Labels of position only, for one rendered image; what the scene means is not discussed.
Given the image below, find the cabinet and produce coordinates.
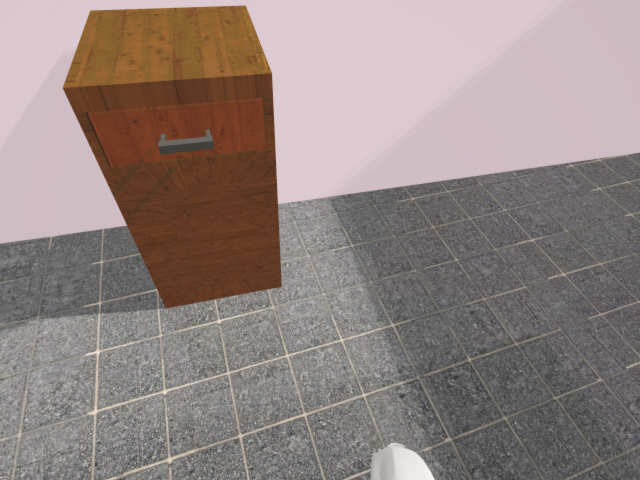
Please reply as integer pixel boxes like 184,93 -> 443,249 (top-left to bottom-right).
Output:
63,5 -> 282,308

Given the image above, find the handle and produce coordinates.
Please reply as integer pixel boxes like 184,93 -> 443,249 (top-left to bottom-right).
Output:
158,129 -> 214,154

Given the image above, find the drawer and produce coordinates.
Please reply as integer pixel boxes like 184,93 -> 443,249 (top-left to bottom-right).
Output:
88,98 -> 266,166

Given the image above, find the right robot thigh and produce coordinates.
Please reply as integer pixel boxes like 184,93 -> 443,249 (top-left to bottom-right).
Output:
371,446 -> 435,480

